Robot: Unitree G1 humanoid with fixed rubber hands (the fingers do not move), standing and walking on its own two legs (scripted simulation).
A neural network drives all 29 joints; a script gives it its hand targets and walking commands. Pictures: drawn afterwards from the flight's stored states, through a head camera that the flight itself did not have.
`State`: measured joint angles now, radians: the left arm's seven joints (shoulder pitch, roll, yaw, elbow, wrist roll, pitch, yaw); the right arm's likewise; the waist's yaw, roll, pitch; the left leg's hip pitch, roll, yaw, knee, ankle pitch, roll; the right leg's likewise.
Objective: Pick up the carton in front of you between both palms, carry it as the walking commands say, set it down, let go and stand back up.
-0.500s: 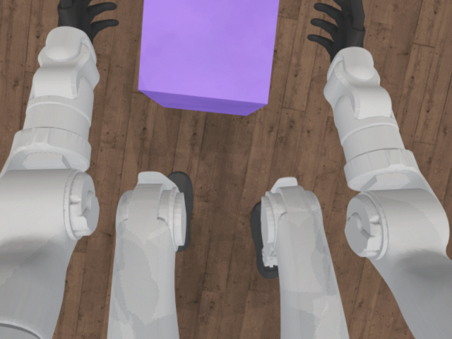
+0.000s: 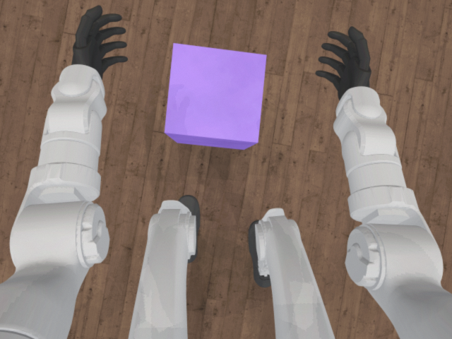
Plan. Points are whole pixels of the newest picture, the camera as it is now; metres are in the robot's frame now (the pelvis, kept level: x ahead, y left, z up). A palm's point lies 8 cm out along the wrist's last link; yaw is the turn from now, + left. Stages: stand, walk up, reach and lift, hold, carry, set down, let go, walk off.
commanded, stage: set down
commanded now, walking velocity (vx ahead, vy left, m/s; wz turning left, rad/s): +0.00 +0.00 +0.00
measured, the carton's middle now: (214, 105) +0.52 +0.05 -0.42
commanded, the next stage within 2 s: let go in 0.22 s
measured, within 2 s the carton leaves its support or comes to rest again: neither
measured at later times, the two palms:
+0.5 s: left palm (22, 84) +0.44 +0.25 +0.01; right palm (417, 98) +0.45 -0.17 +0.02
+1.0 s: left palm out of the picture +0.28 +0.24 +0.14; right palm out of the picture +0.30 -0.23 +0.15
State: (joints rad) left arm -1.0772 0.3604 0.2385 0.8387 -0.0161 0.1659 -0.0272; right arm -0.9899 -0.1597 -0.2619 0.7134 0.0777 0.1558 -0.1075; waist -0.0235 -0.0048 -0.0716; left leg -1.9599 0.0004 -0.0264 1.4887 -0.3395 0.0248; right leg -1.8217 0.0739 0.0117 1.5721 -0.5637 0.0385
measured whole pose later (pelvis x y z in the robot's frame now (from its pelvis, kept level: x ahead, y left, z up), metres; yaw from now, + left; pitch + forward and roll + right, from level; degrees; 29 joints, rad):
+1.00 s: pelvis +0.11 -0.01 +0.22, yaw +4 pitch +10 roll +1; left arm 0.14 0.21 0.08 0.47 0.01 0.00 -0.03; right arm 0.15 -0.19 -0.06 0.47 0.00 -0.02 0.06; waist -0.02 -0.04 0.00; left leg -0.47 -0.02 -0.01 0.49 -0.19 0.01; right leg -0.36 0.02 0.06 0.53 -0.34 0.00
